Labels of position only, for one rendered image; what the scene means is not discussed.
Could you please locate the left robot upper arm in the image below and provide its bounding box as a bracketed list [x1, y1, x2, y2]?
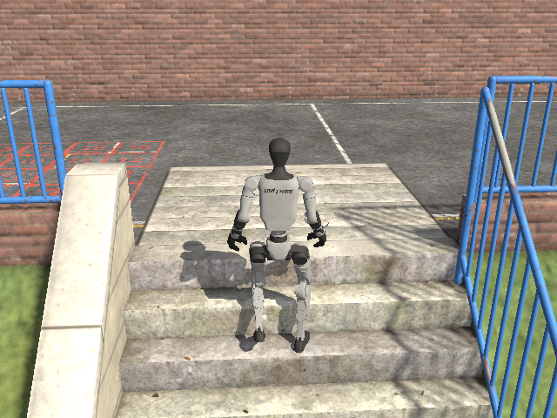
[237, 175, 261, 223]

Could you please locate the left robot forearm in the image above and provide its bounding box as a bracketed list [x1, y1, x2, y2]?
[231, 210, 246, 239]

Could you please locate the left robot shin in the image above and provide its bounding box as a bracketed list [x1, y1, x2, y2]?
[252, 273, 265, 332]

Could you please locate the robot left hand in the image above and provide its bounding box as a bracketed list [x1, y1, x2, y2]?
[227, 233, 247, 251]

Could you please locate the right robot upper arm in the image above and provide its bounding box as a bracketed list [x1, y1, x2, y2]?
[298, 176, 318, 224]

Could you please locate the right robot forearm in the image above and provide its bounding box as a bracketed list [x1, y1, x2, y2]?
[309, 211, 325, 237]

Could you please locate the robot left thigh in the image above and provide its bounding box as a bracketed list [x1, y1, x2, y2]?
[249, 241, 267, 287]

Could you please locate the robot right hand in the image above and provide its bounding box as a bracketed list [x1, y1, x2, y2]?
[307, 233, 326, 247]

